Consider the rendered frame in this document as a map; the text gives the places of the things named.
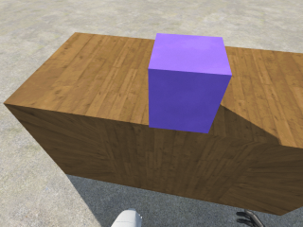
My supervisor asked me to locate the carton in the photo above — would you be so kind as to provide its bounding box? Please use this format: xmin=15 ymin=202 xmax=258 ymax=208
xmin=148 ymin=33 xmax=232 ymax=133

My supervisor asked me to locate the left robot thigh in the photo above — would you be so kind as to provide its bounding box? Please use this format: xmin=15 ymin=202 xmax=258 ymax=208
xmin=111 ymin=210 xmax=142 ymax=227

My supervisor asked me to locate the pedestal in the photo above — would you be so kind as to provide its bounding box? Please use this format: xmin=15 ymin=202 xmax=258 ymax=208
xmin=3 ymin=32 xmax=303 ymax=216

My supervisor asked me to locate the robot right hand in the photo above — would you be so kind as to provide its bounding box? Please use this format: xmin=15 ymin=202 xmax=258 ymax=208
xmin=236 ymin=208 xmax=265 ymax=227

